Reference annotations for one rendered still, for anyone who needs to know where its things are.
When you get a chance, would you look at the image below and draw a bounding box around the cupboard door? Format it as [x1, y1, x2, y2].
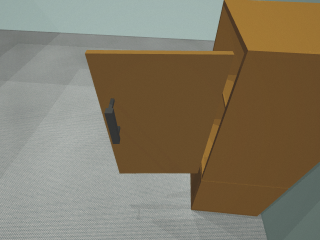
[85, 50, 235, 174]

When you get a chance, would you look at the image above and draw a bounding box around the handle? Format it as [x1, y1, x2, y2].
[104, 98, 121, 144]

